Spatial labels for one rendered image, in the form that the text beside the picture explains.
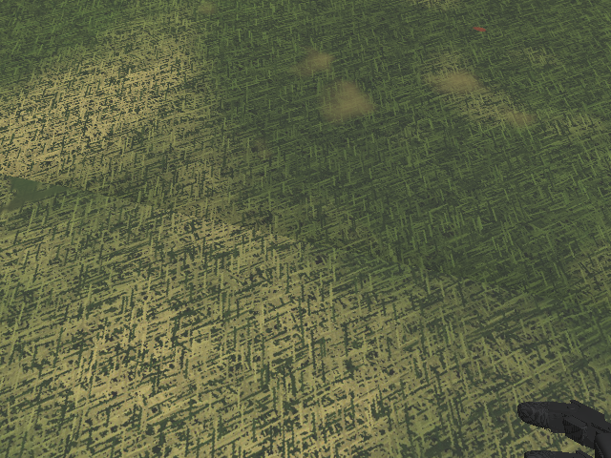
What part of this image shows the right robot hand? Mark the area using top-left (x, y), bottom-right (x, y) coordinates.
top-left (517, 400), bottom-right (611, 458)

